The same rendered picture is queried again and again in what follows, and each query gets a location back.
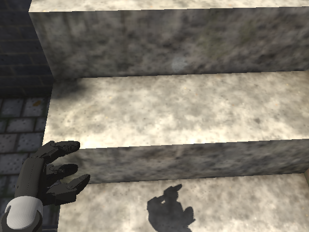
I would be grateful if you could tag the left robot forearm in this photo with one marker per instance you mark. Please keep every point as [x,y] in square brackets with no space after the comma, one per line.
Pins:
[22,214]

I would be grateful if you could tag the robot left hand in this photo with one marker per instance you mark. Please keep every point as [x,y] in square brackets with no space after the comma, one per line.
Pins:
[36,178]

